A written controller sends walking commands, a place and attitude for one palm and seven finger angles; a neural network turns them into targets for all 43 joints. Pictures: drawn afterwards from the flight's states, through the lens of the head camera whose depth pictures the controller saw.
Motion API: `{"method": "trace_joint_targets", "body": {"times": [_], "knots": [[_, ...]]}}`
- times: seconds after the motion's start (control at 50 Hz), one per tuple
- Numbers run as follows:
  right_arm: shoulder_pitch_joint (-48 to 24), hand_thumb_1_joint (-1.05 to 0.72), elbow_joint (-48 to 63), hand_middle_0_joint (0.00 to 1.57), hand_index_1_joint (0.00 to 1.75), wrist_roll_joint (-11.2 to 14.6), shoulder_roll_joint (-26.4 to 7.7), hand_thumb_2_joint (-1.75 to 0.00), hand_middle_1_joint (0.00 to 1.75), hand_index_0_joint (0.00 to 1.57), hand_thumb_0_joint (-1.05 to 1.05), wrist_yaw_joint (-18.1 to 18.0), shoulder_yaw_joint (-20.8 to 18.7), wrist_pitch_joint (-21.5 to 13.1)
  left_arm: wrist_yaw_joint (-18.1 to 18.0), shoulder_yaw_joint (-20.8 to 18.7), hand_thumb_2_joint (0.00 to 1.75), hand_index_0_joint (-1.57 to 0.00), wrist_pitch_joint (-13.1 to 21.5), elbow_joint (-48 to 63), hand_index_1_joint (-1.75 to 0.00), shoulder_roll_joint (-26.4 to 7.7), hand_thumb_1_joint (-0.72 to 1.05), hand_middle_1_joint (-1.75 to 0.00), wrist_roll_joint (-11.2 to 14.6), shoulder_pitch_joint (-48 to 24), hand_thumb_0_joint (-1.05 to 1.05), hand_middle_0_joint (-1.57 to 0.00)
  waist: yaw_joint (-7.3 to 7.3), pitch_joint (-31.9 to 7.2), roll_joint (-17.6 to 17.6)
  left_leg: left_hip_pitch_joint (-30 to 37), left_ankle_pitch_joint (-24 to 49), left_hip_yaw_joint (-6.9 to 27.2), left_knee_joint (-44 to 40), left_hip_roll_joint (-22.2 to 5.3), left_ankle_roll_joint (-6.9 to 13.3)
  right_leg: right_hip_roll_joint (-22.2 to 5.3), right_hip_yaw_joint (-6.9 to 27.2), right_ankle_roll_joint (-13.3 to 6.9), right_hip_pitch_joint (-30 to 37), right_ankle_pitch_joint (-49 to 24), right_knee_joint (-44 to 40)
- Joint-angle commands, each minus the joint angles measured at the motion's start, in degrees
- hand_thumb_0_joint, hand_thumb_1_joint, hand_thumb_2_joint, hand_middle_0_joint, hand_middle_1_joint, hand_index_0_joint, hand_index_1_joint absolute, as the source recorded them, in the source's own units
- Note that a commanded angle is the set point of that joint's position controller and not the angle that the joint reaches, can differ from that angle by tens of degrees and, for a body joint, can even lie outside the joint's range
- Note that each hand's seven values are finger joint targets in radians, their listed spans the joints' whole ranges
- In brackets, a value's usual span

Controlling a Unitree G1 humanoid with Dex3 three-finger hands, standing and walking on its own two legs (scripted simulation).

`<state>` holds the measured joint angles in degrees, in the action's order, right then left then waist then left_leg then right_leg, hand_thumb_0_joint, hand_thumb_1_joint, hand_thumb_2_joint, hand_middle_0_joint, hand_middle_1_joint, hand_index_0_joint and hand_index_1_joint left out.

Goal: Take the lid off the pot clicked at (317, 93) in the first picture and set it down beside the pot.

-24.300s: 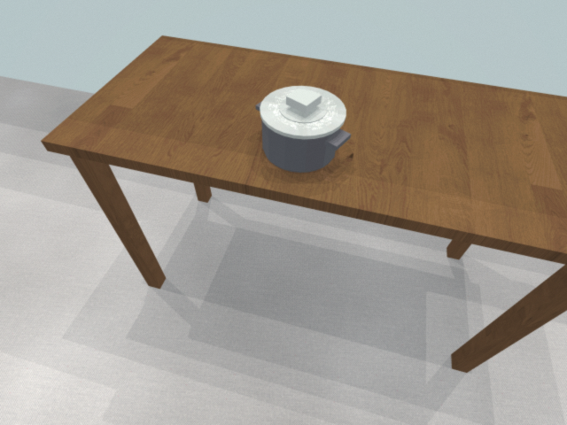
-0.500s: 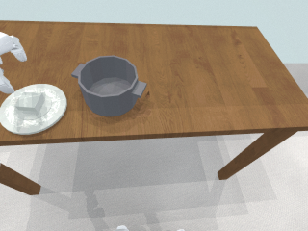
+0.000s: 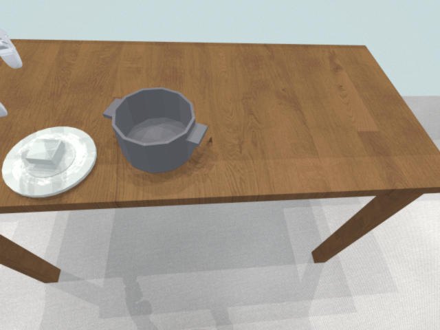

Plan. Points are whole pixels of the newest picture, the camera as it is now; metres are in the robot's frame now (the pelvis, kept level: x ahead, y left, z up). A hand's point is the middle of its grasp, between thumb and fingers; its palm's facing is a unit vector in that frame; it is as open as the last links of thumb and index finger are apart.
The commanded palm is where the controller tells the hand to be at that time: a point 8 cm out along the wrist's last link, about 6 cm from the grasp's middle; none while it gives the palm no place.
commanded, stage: raise the empty hand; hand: left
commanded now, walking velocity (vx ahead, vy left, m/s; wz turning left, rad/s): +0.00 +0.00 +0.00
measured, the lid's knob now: (45, 151) +0.47 +0.33 +0.02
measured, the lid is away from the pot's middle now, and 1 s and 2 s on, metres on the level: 0.22 0.22 0.22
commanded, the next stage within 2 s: draw the hand back to the body in 0.02 s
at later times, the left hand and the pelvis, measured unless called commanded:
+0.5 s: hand out of the picture +0.44 +0.34 +0.17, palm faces -0.29 -0.11 -0.95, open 11.0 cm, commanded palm +0.42 +0.33 +0.23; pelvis +0.00 +0.00 +0.00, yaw +0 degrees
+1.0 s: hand (10, 94) +0.40 +0.26 +0.22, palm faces +0.46 -0.86 -0.23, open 10.5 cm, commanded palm +0.34 +0.30 +0.22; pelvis +0.01 -0.03 +0.02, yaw -1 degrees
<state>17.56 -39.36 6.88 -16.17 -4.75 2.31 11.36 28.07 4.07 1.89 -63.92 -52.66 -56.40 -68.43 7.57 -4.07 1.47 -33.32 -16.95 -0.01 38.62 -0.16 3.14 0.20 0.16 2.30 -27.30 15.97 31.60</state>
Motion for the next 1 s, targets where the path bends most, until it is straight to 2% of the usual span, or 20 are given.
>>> {"method": "trace_joint_targets", "body": {"times": [0.0,0.04,0.12,0.14,0.18,0.22,0.26,0.38,0.46,0.5,0.58,0.6,0.64,0.68,0.72,0.78,0.82,0.86,0.88,0.98], "knots": [[3.27,-0.9,3.96,0.2,0.3,-0.4,-10.79,-0.9,0.3,0.2,0.0,-0.54,-3.17,-0.57,-1.72,-0.42,0.61,-0.34,-1.23,6.29,-0.88,-11.75,0.0,-0.88,-0.14,-23.19,0.0,-0.34,0.13,-17.14,5.56,19.97,18.23,0.57,-4.02,0.81,0.76,4.01,-3.75,-3.88,-1.08,-9.54,-3.21],[3.6,-0.9,3.77,0.2,0.3,-0.47,-10.95,-0.9,0.3,0.2,0.0,-0.41,-3.23,-0.52,-1.97,-0.66,0.61,-0.34,-1.44,7.8,-0.88,-12.84,0.0,-0.88,-0.68,-25.65,0.0,-0.34,0.26,-17.57,5.55,20.0,16.57,1.02,-4.46,0.75,0.81,4.07,-3.76,-3.94,-1.23,-8.61,-3.45],[3.59,-0.9,4.95,0.2,0.3,-0.82,-10.41,-0.9,0.3,0.2,0.0,-0.71,-3.58,-0.72,-2.68,-6.1,0.61,-0.34,0.08,15.87,-0.88,-19.15,0.0,-0.88,-1.1,-28.84,0.0,-0.34,-0.87,-27.73,9.77,26.36,26.11,1.76,-3.11,0.77,1.21,3.82,-3.05,-3.87,2.35,-13.53,-2.85],[3.08,-0.9,5.57,0.2,0.3,-0.86,-10.04,-0.9,0.3,0.2,0.0,-0.61,-3.75,-0.72,-2.64,-6.19,0.61,-0.34,0.3,17.44,-0.88,-18.25,0.0,-0.88,-0.79,-28.09,0.0,-0.34,-0.96,-28.39,10.32,27.82,28.28,2.03,-2.99,0.69,1.09,3.74,-3.21,-3.81,1.95,-13.76,-2.86],[2.26,-0.9,6.1,0.2,0.3,-0.8,-9.74,-0.9,0.3,0.2,0.0,-0.17,-3.85,-0.69,-2.26,-5.67,0.61,-0.34,0.98,18.48,-0.88,-15.59,0.0,-0.88,0.4,-23.93,0.0,-0.34,-1.47,-27.65,10.77,29.66,33.41,2.32,-2.75,0.33,0.71,3.86,-3.87,-4.0,1.0,-14.36,-2.68],[2.22,-0.9,5.85,0.2,0.3,-0.86,-9.81,-0.9,0.3,0.2,0.0,0.27,-3.74,0.14,-2.22,-6.17,0.61,-0.34,0.22,9.61,-0.88,-14.74,0.0,-0.88,0.47,-16.1,0.0,-0.34,-1.28,-19.65,5.82,23.54,27.74,1.58,-2.94,0.77,0.84,4.14,-4.11,-3.83,-0.12,-12.35,-2.8],[1.02,-0.9,6.73,0.2,0.3,-0.58,-10.0,-0.9,0.3,0.2,0.0,0.57,-3.54,0.82,-2.04,-5.35,0.61,-0.34,-0.31,11.14,-0.88,-14.47,0.0,-0.88,0.99,-15.23,0.0,-0.34,-1.5,-17.55,3.76,19.52,20.95,0.43,-4.47,1.2,0.97,3.8,-3.86,-3.85,2.14,-11.55,-3.22],[-2.36,-0.9,10.17,0.2,0.3,-1.17,-9.42,-0.9,0.3,0.2,0.0,1.05,-3.89,1.09,-3.27,-12.24,0.61,-0.34,1.06,29.35,-0.88,-21.3,0.0,-0.88,1.41,-15.88,0.0,-0.34,-3.28,-28.74,11.04,28.79,33.45,2.33,-3.26,0.98,1.33,3.22,-3.11,-4.43,5.89,-16.4,-2.67],[-3.28,-0.9,10.3,0.2,0.3,-1.05,-8.99,-0.9,0.3,0.2,0.0,1.43,-3.77,1.48,-2.48,-12.85,0.61,-0.34,0.45,25.19,-0.88,-18.05,0.0,-0.88,4.08,-4.14,0.0,-0.34,-3.3,-21.66,5.41,24.39,27.85,1.74,-4.6,1.12,1.38,3.2,-3.69,-3.75,6.3,-14.06,-3.79],[-4.83,-0.9,10.64,0.2,0.3,-0.83,-9.13,-0.9,0.3,0.2,0.0,1.94,-3.73,1.85,-2.04,-9.84,0.61,-0.34,-0.58,27.82,-0.88,-14.83,0.0,-0.88,4.87,-4.01,0.0,-0.34,-3.08,-19.12,6.13,23.84,25.49,1.33,-5.44,0.98,1.26,3.02,-3.79,-3.89,5.6,-12.96,-4.19],[-7.6,-0.9,12.43,0.2,0.3,-1.16,-8.54,-0.9,0.3,0.2,0.0,2.36,-3.82,1.35,-2.57,-9.49,0.61,-0.34,-0.84,39.81,-0.88,-13.3,0.0,-0.88,5.55,-2.99,0.0,-0.34,-3.76,-21.63,10.31,29.84,30.22,3.09,-5.53,1.03,1.14,3.0,-3.9,-4.42,4.53,-11.87,-4.93],[0.32,-0.9,16.42,0.2,0.3,-0.72,-5.11,-0.9,0.3,0.2,0.0,1.66,-3.09,-3.06,-12.46,-18.7,0.61,-0.34,2.73,42.8,-0.88,1.44,0.0,-0.88,40.78,-8.49,0.0,-0.34,-2.38,-17.83,10.48,39.07,21.39,4.68,-8.72,-3.3,-1.28,2.28,-4.59,-5.77,0.93,-7.18,-6.66],[-3.26,-0.9,14.61,0.2,0.3,-1.46,-6.69,-0.9,0.3,0.2,0.0,0.39,-1.71,-5.31,-20.71,-17.65,0.61,-0.34,2.9,38.37,-0.88,3.56,0.0,-0.88,44.45,4.43,0.0,-0.34,-4.0,-13.82,6.74,38.49,11.88,8.91,-13.43,-5.13,-1.78,2.36,-3.9,-5.81,1.78,-2.11,-7.87],[-4.1,-0.9,12.81,0.2,0.3,-1.99,-8.59,-0.9,0.3,0.2,0.0,-1.0,-1.57,-6.04,-24.93,-23.03,0.61,-0.34,2.82,33.64,-0.88,1.45,0.0,-0.88,52.04,7.81,0.0,-0.34,-4.73,-11.18,-3.66,30.73,4.26,5.39,-14.57,-3.39,-0.64,2.22,-2.66,-5.46,7.45,-3.99,-9.32],[-5.07,-0.9,11.89,0.2,0.3,-2.37,-8.29,-0.9,0.3,0.2,0.0,-1.44,-1.37,-7.48,-28.2,-25.69,0.62,-0.33,3.59,38.08,-0.87,-0.27,0.03,-0.87,54.64,5.06,0.0,-0.33,-5.48,-11.96,-2.64,28.31,5.81,2.33,-14.88,-2.27,-0.59,1.59,-1.68,-5.01,12.5,-6.58,-9.91],[-7.37,-0.9,11.34,0.2,0.3,-3.1,-7.45,-0.9,0.3,0.2,0.0,-0.97,-1.11,-11.19,-30.8,-23.59,0.64,-0.32,5.55,50.81,-0.83,3.72,0.09,-0.83,56.63,-0.36,0.0,-0.32,-5.49,-13.11,11.89,34.46,10.46,2.88,-15.78,-2.62,-1.92,1.53,-1.52,-5.52,12.19,-7.91,-10.59],[-7.63,-0.9,10.89,0.2,0.3,-3.62,-6.91,-0.9,0.3,0.2,0.0,-0.63,-0.92,-13.06,-32.55,-26.44,0.66,-0.32,5.6,52.15,-0.8,3.51,0.14,-0.8,57.6,5.72,0.0,-0.32,-6.45,-12.72,15.13,35.33,13.83,3.42,-16.44,-2.65,-2.6,1.9,-1.95,-5.79,14.24,-9.44,-11.04],[-7.55,-0.9,10.31,0.2,0.3,-4.06,-6.85,-0.9,0.3,0.2,0.0,-0.32,-1.01,-13.99,-33.52,-29.44,0.67,-0.31,5.12,51.76,-0.77,3.01,0.18,-0.77,58.18,13.9,0.0,-0.31,-7.4,-12.24,13.99,33.91,18.03,2.08,-16.25,-2.2,-2.84,1.88,-2.07,-5.65,17.52,-12.75,-11.21],[-7.48,-0.9,9.82,0.2,0.3,-4.38,-7.12,-0.9,0.3,0.2,0.0,-0.15,-1.24,-14.15,-33.83,-32.4,0.68,-0.31,5.01,50.94,-0.75,1.42,0.21,-0.75,58.38,18.45,0.0,-0.31,-8.01,-11.86,9.94,32.46,19.68,1.17,-15.73,-2.02,-2.5,1.97,-2.04,-5.51,19.74,-15.1,-11.4],[-9.29,-0.9,9.78,0.2,0.3,-4.13,-6.89,-0.9,0.3,0.2,0.0,0.46,-2.05,-15.02,-33.08,-28.24,0.71,-0.29,4.38,54.82,-0.68,8.45,0.32,-0.68,60.22,23.89,0.0,-0.29,-7.68,-10.69,1.09,30.61,23.16,-1.65,-15.65,-1.43,-1.25,1.68,-1.62,-4.31,23.04,-22.05,-11.48]]}}
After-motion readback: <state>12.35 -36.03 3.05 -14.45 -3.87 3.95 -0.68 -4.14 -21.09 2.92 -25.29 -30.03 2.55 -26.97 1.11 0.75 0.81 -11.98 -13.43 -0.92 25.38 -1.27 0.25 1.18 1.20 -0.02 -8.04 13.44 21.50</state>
